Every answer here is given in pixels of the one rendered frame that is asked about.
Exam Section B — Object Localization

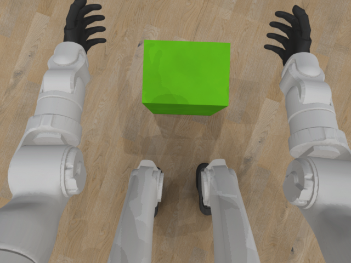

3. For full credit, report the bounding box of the right robot forearm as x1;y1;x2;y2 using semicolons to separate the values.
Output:
279;52;351;161

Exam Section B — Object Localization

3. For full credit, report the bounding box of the carton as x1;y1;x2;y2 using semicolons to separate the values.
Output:
142;40;230;116

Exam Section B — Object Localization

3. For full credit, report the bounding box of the robot right hand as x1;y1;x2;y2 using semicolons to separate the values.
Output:
264;5;312;66

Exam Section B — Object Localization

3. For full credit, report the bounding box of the left robot shin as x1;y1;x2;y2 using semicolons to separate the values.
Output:
128;160;158;206

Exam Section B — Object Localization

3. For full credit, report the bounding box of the left robot forearm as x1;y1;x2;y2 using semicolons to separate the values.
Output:
8;42;90;193

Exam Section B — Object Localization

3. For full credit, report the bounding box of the left robot upper arm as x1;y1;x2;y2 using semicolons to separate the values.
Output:
0;145;87;263

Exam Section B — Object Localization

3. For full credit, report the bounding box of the right robot upper arm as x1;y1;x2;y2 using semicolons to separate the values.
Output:
282;156;351;263

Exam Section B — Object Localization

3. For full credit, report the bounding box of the robot left hand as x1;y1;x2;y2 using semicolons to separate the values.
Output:
63;0;106;54

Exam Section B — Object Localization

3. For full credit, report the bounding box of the left robot thigh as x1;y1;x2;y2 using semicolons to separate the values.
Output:
107;166;164;263

